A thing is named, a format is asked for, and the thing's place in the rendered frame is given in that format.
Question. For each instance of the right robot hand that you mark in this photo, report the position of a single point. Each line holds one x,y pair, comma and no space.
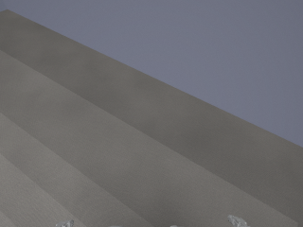
237,222

